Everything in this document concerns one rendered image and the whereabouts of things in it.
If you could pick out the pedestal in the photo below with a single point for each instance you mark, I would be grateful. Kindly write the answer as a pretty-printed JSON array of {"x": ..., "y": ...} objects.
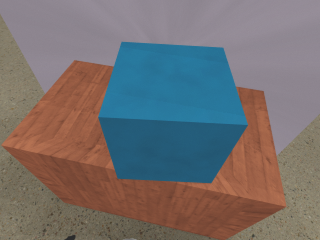
[{"x": 61, "y": 142}]

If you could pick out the carton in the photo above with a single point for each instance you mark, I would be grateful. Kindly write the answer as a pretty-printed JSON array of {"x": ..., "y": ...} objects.
[{"x": 171, "y": 112}]

